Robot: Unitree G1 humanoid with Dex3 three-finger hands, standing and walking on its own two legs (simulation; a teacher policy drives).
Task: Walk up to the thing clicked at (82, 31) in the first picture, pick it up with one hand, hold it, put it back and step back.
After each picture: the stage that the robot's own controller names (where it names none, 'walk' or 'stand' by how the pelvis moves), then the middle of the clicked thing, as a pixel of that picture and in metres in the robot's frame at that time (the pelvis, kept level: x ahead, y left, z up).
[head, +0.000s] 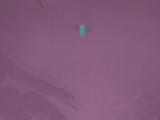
stand; (82, 30) +1.56 +0.07 -0.72
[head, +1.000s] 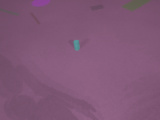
walk; (76, 45) +1.43 +0.24 -0.70
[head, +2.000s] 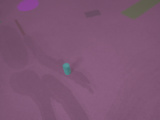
walk; (66, 69) +0.95 +0.31 -0.72
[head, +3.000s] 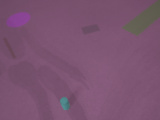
walk; (65, 103) +0.60 +0.26 -0.72
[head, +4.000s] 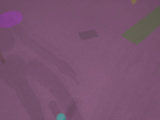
stand; out of the picture +0.44 +0.21 -0.70
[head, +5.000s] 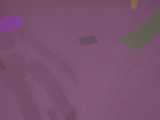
walk; out of the picture +0.41 +0.21 -0.72
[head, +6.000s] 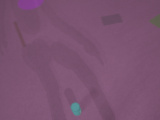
stand; (76, 109) +0.43 +0.16 -0.67
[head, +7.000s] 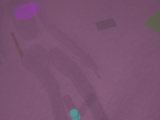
stand; (75, 115) +0.41 +0.20 -0.69
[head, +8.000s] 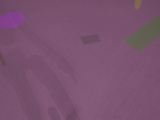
stand; out of the picture +0.40 +0.19 -0.72
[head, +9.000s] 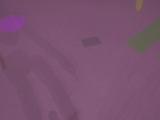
stand; out of the picture +0.37 +0.20 -0.73
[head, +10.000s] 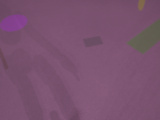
stand; out of the picture +0.37 +0.20 -0.73
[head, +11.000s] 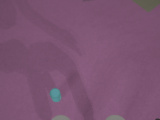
go down; (55, 95) +0.42 +0.18 -0.56
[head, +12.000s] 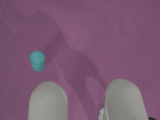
go down; (38, 61) +0.46 +0.20 -0.31
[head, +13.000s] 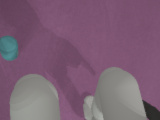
close in; (9, 49) +0.45 +0.22 -0.26
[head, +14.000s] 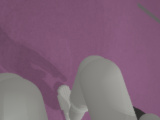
close; out of the picture +0.44 +0.25 -0.23
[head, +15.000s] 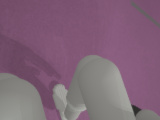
close; out of the picture +0.44 +0.26 -0.23
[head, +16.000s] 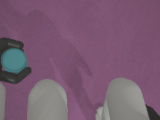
lift; (15, 64) +0.36 +0.25 -0.08
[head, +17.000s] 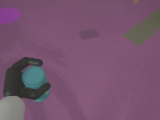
hold; (37, 84) +0.32 +0.17 +0.05
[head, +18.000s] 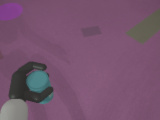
hold; (41, 88) +0.32 +0.17 +0.01
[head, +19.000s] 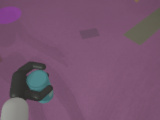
hold; (41, 87) +0.33 +0.17 +0.01
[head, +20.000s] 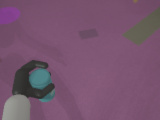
crouch; (43, 86) +0.34 +0.16 +0.01
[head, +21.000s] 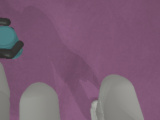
crouch; (9, 43) +0.46 +0.22 -0.10
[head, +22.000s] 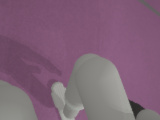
lower; out of the picture +0.45 +0.28 -0.23
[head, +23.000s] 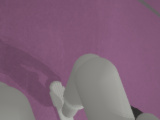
lower; out of the picture +0.45 +0.27 -0.23
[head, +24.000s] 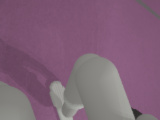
lower; out of the picture +0.45 +0.27 -0.24
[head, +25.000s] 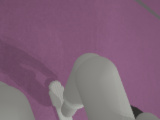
lower; out of the picture +0.45 +0.27 -0.24
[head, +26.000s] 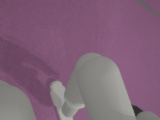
loosen; out of the picture +0.45 +0.27 -0.24
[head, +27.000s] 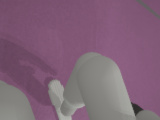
stand; out of the picture +0.45 +0.27 -0.24
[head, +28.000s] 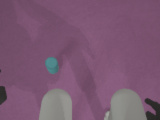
walk; (52, 65) +0.47 +0.18 -0.42
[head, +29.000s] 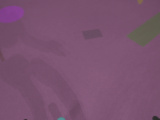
stand; out of the picture +0.40 +0.17 -0.66
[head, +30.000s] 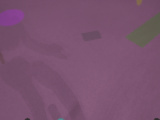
stand; out of the picture +0.41 +0.18 -0.66
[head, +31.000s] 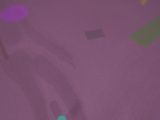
stand; out of the picture +0.41 +0.18 -0.68
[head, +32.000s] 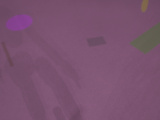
stand; out of the picture +0.42 +0.18 -0.72
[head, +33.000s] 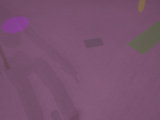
stand; out of the picture +0.39 +0.19 -0.73
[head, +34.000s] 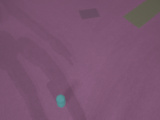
walk; (60, 101) +0.46 +0.14 -0.70
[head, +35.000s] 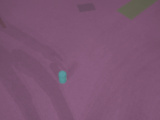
walk; (62, 77) +0.70 +0.16 -0.71
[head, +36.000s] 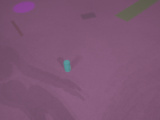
stand; (67, 65) +1.04 +0.28 -0.70
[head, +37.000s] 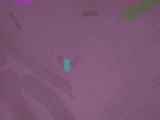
stand; (67, 65) +1.00 +0.18 -0.71
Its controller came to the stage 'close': yes
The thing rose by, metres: 0.72
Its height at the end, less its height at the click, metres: +0.00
